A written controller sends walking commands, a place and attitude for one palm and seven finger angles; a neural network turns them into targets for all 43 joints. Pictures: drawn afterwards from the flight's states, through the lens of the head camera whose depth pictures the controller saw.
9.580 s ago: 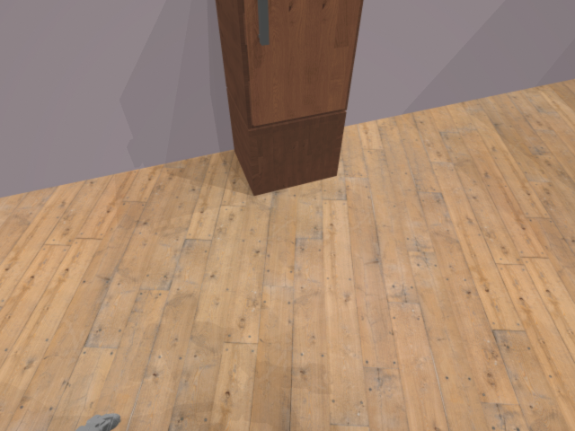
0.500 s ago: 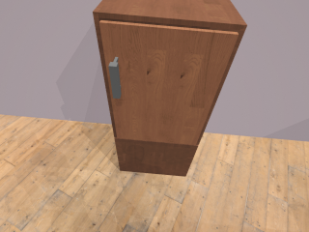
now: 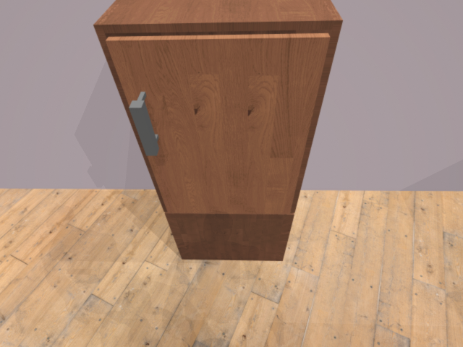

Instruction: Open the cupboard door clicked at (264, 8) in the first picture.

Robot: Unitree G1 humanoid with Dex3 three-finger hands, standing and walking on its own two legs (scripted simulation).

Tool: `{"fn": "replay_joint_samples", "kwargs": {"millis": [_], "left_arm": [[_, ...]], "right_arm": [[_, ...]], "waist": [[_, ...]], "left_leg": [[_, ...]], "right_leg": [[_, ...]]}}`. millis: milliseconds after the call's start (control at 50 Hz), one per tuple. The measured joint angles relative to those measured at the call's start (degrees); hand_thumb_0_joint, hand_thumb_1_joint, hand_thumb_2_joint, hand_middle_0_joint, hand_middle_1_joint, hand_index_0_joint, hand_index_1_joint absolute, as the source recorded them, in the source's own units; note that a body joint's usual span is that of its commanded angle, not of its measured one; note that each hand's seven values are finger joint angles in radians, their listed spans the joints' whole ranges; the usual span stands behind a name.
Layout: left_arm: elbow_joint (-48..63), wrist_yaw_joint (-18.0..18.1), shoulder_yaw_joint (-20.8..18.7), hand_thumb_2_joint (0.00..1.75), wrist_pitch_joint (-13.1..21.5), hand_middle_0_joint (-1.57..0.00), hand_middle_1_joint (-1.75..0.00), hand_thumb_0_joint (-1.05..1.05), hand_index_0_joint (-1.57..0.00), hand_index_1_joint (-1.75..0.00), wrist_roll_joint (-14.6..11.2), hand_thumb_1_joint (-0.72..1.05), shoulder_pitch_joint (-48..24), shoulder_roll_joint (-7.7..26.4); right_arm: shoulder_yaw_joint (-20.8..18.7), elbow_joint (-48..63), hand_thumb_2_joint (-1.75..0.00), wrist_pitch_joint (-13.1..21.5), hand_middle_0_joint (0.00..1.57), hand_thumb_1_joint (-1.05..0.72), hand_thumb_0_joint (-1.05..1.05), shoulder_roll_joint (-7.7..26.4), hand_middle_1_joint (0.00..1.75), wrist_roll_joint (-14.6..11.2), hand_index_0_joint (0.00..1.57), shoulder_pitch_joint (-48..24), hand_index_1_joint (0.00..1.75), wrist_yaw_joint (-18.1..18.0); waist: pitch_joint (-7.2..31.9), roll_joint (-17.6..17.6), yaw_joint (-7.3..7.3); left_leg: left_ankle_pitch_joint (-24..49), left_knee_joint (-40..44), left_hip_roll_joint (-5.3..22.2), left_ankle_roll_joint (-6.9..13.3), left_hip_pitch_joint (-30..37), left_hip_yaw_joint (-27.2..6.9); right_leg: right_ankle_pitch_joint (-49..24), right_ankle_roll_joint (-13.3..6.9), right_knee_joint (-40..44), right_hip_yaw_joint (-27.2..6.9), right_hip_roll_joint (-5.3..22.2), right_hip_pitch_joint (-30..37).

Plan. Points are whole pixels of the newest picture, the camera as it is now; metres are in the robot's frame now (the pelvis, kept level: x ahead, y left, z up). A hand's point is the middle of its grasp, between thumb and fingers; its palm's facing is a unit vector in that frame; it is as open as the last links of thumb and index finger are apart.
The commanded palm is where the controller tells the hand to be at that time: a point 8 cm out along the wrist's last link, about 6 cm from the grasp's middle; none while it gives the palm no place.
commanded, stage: look again from close up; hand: left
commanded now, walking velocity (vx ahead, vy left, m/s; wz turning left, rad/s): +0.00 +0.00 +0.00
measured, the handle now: (147, 124) +0.56 +0.22 +0.07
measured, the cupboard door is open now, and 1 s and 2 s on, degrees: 0 0 0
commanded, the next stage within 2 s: raise the hand with hooked fingers in 0.26 s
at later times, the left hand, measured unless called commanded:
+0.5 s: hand out of the picture +0.14 +0.19 -0.07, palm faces +0.24 -0.95 -0.20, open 7.4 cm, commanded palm +0.10 +0.23 -0.05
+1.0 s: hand (98, 335) +0.15 +0.21 +0.01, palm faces +0.01 -1.00 -0.07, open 9.9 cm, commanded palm +0.13 +0.27 +0.00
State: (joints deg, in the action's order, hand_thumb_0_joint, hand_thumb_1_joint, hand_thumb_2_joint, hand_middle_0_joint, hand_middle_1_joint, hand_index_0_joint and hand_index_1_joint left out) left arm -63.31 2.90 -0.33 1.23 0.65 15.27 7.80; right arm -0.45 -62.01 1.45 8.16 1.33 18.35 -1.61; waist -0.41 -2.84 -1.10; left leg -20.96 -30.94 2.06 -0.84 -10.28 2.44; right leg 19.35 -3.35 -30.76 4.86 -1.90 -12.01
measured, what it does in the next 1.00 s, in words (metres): lowers itself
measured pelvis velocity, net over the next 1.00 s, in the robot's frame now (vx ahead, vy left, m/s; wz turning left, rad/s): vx -0.08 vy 0.02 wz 0.04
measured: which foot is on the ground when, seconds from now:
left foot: down 0.00-1.00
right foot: down 0.00-1.00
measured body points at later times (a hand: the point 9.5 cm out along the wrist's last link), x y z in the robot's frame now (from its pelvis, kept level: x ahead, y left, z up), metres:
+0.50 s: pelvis +0.00 +0.00 +0.00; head +0.02 -0.03 +0.45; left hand +0.12 +0.24 -0.05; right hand +0.06 -0.26 -0.14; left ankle -0.05 +0.13 -0.73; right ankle -0.03 -0.08 -0.73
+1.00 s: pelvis -0.08 +0.02 -0.07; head -0.04 +0.04 +0.38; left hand +0.14 +0.27 +0.01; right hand +0.13 -0.18 -0.12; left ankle -0.05 +0.13 -0.73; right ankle -0.03 -0.08 -0.73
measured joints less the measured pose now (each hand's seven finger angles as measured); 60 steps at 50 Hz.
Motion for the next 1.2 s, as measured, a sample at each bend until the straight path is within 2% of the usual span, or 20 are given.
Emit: {"fn": "replay_joint_samples", "kwargs": {"millis": [260,380,400,420,440,480,520,560,620,660,700,740,780,840,920,1000,1040,1100,1160,1200], "left_arm": [[0.52,-0.42,0.20,0.90,0.52,-0.20,-0.30,0.01,-0.20,-0.30,-0.08,0.93,0.07,0.56],[0.27,-0.03,0.12,0.90,0.73,-0.20,-0.30,0.01,-0.20,-0.30,0.00,0.92,0.51,0.47],[8.80,0.15,-0.31,0.90,-2.35,-0.20,-0.30,0.02,-0.20,-0.30,-2.40,0.93,3.28,0.64],[18.94,0.27,-0.75,0.90,-2.63,-0.20,-0.31,0.02,-0.20,-0.31,-3.91,0.93,6.74,0.99],[27.77,1.00,-0.59,0.90,-1.15,-0.20,-0.31,0.03,-0.20,-0.31,-5.12,0.93,9.34,1.30],[40.25,2.59,-0.37,0.89,0.96,-0.20,-0.32,0.03,-0.20,-0.32,-7.40,0.92,10.72,1.32],[48.69,1.84,-1.58,0.88,3.94,-0.20,-0.33,0.03,-0.20,-0.33,-8.96,0.90,9.04,0.99],[52.55,-0.58,-3.60,0.87,9.41,-0.20,-0.35,0.03,-0.20,-0.35,-9.51,0.86,5.59,1.07],[53.63,-7.11,-6.35,0.85,19.57,-0.20,-0.38,0.02,-0.20,-0.38,-11.63,0.80,1.38,1.39],[53.09,-13.78,-7.26,0.83,25.56,-0.20,-0.41,0.01,-0.21,-0.41,-13.55,0.76,0.54,1.33],[52.38,-19.57,-7.48,0.81,28.44,-0.21,-0.43,0.01,-0.21,-0.43,-14.51,0.71,1.52,1.34],[52.34,-22.46,-7.26,0.79,27.50,-0.21,-0.46,0.01,-0.22,-0.46,-14.92,0.66,3.75,1.68],[52.56,-22.50,-7.16,0.77,25.19,-0.22,-0.49,0.01,-0.22,-0.49,-15.12,0.62,5.86,2.19],[54.24,-18.85,-7.85,0.74,23.46,-0.23,-0.54,0.01,-0.23,-0.54,-14.74,0.54,7.56,2.74],[60.08,-14.64,-7.98,0.71,25.27,-0.23,-0.60,0.02,-0.23,-0.60,-13.67,0.45,5.98,4.02],[62.01,-16.61,-6.33,0.67,24.67,-0.23,-0.66,0.02,-0.23,-0.66,-13.17,0.35,-0.47,6.21],[60.56,-18.57,-5.94,0.65,21.34,-0.23,-0.69,0.02,-0.24,-0.69,-13.25,0.31,-3.84,7.40],[58.24,-19.99,-6.88,0.62,13.82,-0.24,-0.73,0.01,-0.24,-0.73,-14.40,0.24,-5.82,8.25],[58.53,-18.27,-9.32,0.59,9.30,-0.25,-0.78,0.01,-0.25,-0.78,-16.00,0.17,-3.78,7.81],[59.77,-16.14,-10.95,0.57,9.49,-0.25,-0.81,0.01,-0.26,-0.81,-16.30,0.12,-1.77,7.38]], "right_arm": [[0.66,-1.59,-0.90,-0.19,0.20,-0.93,0.02,0.61,0.30,-0.21,0.20,-1.43,0.30,-0.43],[0.59,-2.04,-0.90,-0.64,0.20,-0.92,0.01,0.59,0.30,-0.39,0.20,-2.19,0.30,-0.45],[0.72,0.00,-0.90,-0.04,0.20,-0.92,0.01,0.90,0.30,-1.11,0.20,-1.72,0.30,-0.74],[0.82,2.51,-0.90,2.51,0.20,-0.93,0.02,1.44,0.30,-1.38,0.20,-0.63,0.30,-1.49],[0.65,4.65,-0.90,5.62,0.20,-0.93,0.02,2.32,0.30,-1.65,0.20,0.41,0.30,-2.31],[-0.33,8.04,-0.90,9.78,0.20,-0.93,0.02,4.35,0.30,-2.70,0.20,0.75,0.30,-3.24],[-1.33,11.56,-0.90,12.11,0.20,-0.92,0.02,6.13,0.30,-2.78,0.20,-0.81,0.30,-3.44],[-2.12,15.22,-0.90,13.57,0.20,-0.92,0.02,7.29,0.30,-2.17,0.20,-3.31,0.30,-3.15],[-2.89,20.50,-0.90,14.53,0.20,-0.92,0.02,7.51,0.30,-1.56,0.20,-7.39,0.30,-1.59],[-3.22,24.16,-0.90,14.70,0.20,-0.91,0.02,7.62,0.30,-1.51,0.20,-9.49,0.30,-0.21],[-3.34,27.87,-0.90,14.36,0.20,-0.91,0.01,8.19,0.30,-1.75,0.20,-10.73,0.30,0.66],[-3.42,31.26,-0.90,13.42,0.20,-0.91,0.01,8.70,0.30,-2.12,0.20,-11.22,0.30,0.76],[-3.40,33.99,-0.90,12.46,0.20,-0.91,0.01,8.81,0.30,-2.45,0.20,-11.14,0.30,0.43],[-2.74,35.90,-0.90,12.07,0.20,-0.91,0.01,8.00,0.30,-2.49,0.20,-10.36,0.30,-0.37],[0.13,34.62,-0.90,12.50,0.20,-0.91,0.01,5.96,0.30,-1.91,0.20,-8.62,0.30,-1.16],[3.91,31.58,-0.90,12.51,0.20,-0.90,0.01,4.11,0.30,-2.01,0.20,-6.91,0.30,-1.32],[5.30,30.53,-0.90,11.98,0.20,-0.90,0.01,3.21,0.30,-2.41,0.20,-5.78,0.30,-1.44],[6.18,30.14,-0.90,10.92,0.20,-0.90,0.02,2.43,0.30,-3.00,0.21,-3.50,0.30,-1.71],[5.66,30.23,-0.90,10.65,0.21,-0.90,0.02,2.60,0.30,-3.03,0.21,-1.03,0.30,-1.93],[4.80,30.26,-0.90,11.06,0.21,-0.90,0.02,3.30,0.30,-2.82,0.21,0.30,0.30,-1.86]], "waist": [[-0.10,0.48,0.56],[-0.63,1.03,1.01],[-1.08,1.44,1.47],[-1.27,1.80,2.26],[-0.93,1.51,2.66],[0.22,0.43,1.91],[1.54,-0.19,0.94],[3.36,-0.08,0.23],[5.95,2.17,0.19],[6.52,3.95,0.52],[6.75,5.02,0.93],[6.88,5.51,1.55],[6.70,5.68,2.27],[5.98,5.40,3.21],[5.20,4.35,3.81],[4.74,2.36,2.83],[4.60,1.73,1.95],[4.58,1.31,0.50],[4.89,1.50,-0.40],[4.90,1.66,-0.51]], "left_leg": [[1.65,4.66,-0.25,-0.71,2.99,0.02],[1.70,2.58,0.48,-0.72,1.85,0.27],[1.75,1.18,0.44,0.23,1.03,0.24],[1.64,1.73,0.28,0.77,1.33,0.43],[1.29,2.65,0.26,0.42,1.50,0.42],[0.97,2.65,-0.50,-0.47,0.19,-0.53],[1.21,0.57,-1.48,0.04,-2.89,-1.22],[0.83,-2.66,-2.03,0.49,-7.28,-1.26],[-0.77,-8.69,-2.14,0.37,-14.79,-0.28],[-2.24,-13.34,-1.91,0.25,-19.29,0.26],[-3.67,-17.76,-1.73,0.37,-23.06,0.42],[-4.82,-21.45,-1.67,0.59,-26.00,0.34],[-5.64,-24.34,-1.71,0.82,-28.25,-0.06],[-6.47,-27.65,-1.64,1.13,-30.75,-1.30],[-7.13,-30.60,-1.53,1.51,-32.69,-3.11],[-7.01,-31.28,-1.66,2.02,-32.96,-3.86],[-6.53,-30.33,-1.69,2.36,-32.33,-3.41],[-5.42,-27.30,-1.72,2.87,-30.29,-1.99],[-4.39,-23.78,-1.76,3.21,-27.73,-0.48],[-4.01,-22.15,-1.84,3.37,-26.36,0.01]], "right_leg": [[-0.23,-0.60,2.20,-0.02,0.06,1.93],[-0.92,-0.57,3.28,0.20,-0.50,2.15],[-1.10,-0.47,2.90,-0.19,-0.56,1.53],[-1.06,-0.54,2.20,-0.86,-0.58,0.89],[-0.90,-0.59,1.61,-1.03,-0.59,0.25],[-0.41,-0.29,0.35,-0.16,0.31,-1.17],[0.03,0.19,-1.76,0.51,1.44,-3.91],[0.65,0.50,-5.14,0.55,2.18,-8.33],[2.10,0.43,-11.83,-0.43,2.61,-16.55],[3.16,0.12,-16.29,-0.96,2.56,-21.22],[4.23,0.02,-20.24,-1.11,2.58,-24.87],[5.13,0.03,-23.33,-1.03,2.69,-27.52],[5.78,0.18,-25.54,-0.63,2.88,-29.29],[6.16,0.40,-27.33,0.59,2.96,-30.65],[6.07,0.49,-28.11,2.38,2.91,-31.00],[5.40,1.11,-27.39,3.10,2.98,-30.33],[4.69,1.46,-26.32,2.65,2.95,-29.79],[3.31,2.01,-23.71,1.23,2.86,-28.43],[2.12,2.47,-20.84,-0.29,2.73,-26.67],[1.68,2.68,-19.42,-0.79,2.72,-25.53]]}}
